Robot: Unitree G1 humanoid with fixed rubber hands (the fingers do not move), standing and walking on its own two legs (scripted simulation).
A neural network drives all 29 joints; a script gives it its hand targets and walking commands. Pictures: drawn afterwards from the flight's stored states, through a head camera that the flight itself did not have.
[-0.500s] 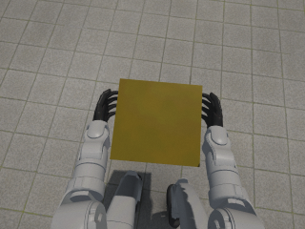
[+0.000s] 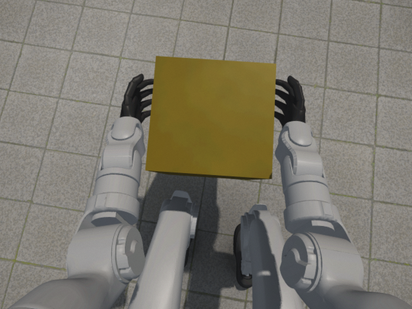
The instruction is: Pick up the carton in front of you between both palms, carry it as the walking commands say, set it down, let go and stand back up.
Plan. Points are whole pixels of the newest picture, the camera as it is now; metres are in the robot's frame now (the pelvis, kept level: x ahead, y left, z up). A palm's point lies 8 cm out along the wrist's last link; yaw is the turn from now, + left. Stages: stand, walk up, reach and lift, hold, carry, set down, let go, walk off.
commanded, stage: set down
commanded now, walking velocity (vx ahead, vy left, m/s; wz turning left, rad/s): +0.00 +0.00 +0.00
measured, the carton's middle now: (211, 130) +0.44 +0.06 -0.16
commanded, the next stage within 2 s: none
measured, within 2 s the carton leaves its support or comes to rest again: rests again in 1.82 s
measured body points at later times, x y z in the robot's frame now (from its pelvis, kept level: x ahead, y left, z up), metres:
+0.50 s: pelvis -0.01 +0.00 -0.11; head +0.30 +0.04 +0.21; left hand +0.46 +0.23 -0.25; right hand +0.50 -0.07 -0.25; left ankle +0.11 +0.11 -0.50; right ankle +0.08 -0.11 -0.50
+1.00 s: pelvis -0.02 +0.00 -0.16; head +0.32 +0.04 +0.13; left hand +0.47 +0.23 -0.33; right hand +0.51 -0.07 -0.33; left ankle +0.11 +0.11 -0.50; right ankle +0.08 -0.11 -0.50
